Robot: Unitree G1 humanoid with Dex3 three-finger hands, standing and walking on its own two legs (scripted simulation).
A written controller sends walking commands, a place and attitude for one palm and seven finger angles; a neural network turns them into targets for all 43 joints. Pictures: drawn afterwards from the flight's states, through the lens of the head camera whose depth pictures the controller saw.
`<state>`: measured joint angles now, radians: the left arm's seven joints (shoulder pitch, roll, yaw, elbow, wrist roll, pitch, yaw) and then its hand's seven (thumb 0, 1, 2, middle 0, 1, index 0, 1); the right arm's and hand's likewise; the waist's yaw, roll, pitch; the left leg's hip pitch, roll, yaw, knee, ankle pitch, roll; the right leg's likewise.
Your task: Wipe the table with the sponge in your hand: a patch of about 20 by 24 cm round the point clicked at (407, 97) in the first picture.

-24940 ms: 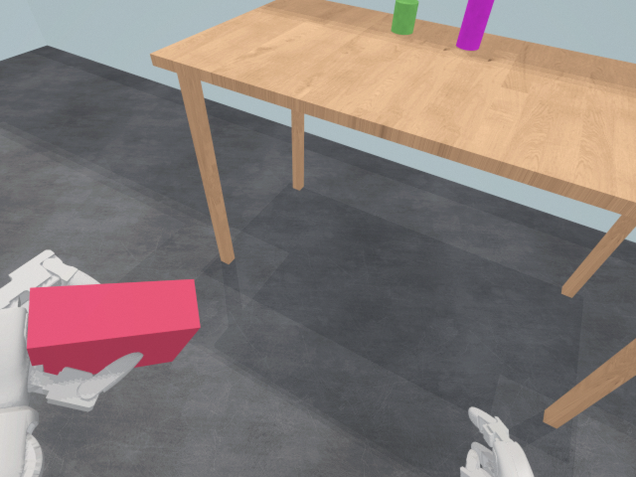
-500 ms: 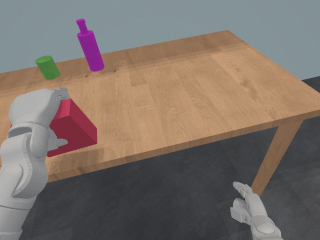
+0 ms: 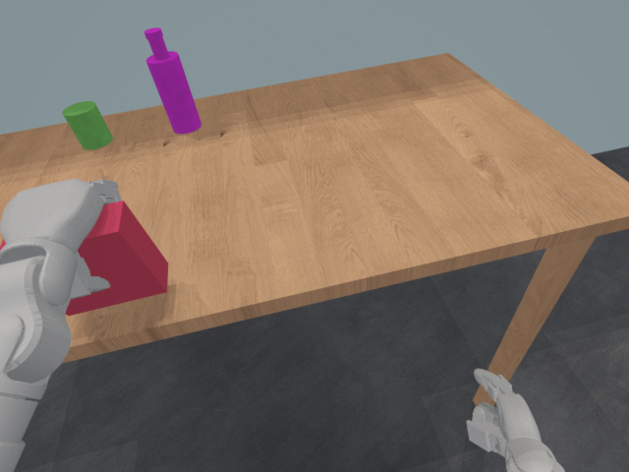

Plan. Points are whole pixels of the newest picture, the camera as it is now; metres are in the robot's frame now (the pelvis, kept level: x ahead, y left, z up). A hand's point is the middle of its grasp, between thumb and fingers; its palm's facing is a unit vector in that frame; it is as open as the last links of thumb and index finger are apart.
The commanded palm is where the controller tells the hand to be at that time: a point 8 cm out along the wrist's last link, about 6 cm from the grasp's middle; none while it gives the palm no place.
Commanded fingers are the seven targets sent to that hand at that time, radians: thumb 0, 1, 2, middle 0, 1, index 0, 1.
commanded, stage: move the sponge above the wiping area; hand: left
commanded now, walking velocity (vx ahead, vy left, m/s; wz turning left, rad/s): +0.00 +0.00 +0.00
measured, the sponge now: (103, 271) +0.28 +0.32 +0.14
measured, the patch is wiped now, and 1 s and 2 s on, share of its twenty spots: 0.00 0.00 0.00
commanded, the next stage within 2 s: lower the sponge onto the table in 1.54 s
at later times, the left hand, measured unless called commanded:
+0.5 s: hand (79, 239) +0.29 +0.33 +0.19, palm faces +0.10 -0.01 -0.99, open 9.4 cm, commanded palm +0.25 +0.34 +0.26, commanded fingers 0.00 0.10 1.30 -1.20 -1.60 -1.20 -1.60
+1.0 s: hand (74, 226) +0.29 +0.34 +0.20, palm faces +0.12 +0.00 -0.99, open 9.4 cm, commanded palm +0.25 +0.34 +0.27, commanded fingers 0.00 0.10 1.30 -1.20 -1.60 -1.20 -1.60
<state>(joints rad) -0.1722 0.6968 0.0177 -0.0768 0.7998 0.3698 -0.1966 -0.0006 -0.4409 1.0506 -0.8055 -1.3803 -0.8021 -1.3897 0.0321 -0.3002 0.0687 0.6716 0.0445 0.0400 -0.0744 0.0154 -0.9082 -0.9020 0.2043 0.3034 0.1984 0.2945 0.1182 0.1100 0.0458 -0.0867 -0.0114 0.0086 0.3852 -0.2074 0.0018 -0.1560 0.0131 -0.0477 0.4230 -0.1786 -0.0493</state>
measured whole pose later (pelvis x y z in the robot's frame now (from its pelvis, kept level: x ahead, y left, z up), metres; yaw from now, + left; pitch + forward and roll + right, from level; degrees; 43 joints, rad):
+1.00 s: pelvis +0.01 +0.02 +0.00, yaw +0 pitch -4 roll +1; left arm -0.24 0.70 0.00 -0.07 0.83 0.42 -0.21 0.00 -0.44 1.05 -0.81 -1.38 -0.80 -1.39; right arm 0.03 -0.28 0.09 0.66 0.04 0.07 -0.07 0.01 -0.91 -0.90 0.21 0.30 0.20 0.29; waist 0.13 0.10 0.03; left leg -0.09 -0.03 0.02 0.38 -0.21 0.02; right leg -0.16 0.00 -0.03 0.41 -0.18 -0.03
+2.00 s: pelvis +0.00 +0.00 +0.00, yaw +0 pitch -5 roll +1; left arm -0.24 0.72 0.01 -0.05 0.82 0.43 -0.25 0.00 -0.44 1.05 -0.80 -1.38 -0.80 -1.39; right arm 0.04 -0.30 0.08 0.67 0.05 0.06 -0.09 0.02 -0.91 -0.90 0.21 0.30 0.20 0.29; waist 0.12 0.11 0.03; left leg -0.11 -0.02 0.01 0.41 -0.22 0.01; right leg -0.18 0.01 -0.05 0.44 -0.19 -0.04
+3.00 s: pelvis +0.01 +0.01 +0.00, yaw +0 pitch -4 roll +1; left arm -0.14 0.66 0.00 -0.06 0.86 0.38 -0.18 0.00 -0.44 1.05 -0.80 -1.38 -0.80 -1.39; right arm 0.04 -0.29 0.08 0.67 0.04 0.05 -0.09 0.01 -0.91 -0.90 0.21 0.30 0.20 0.29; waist 0.12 0.10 0.03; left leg -0.09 -0.02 0.01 0.39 -0.22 0.01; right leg -0.16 0.01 -0.04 0.41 -0.19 -0.04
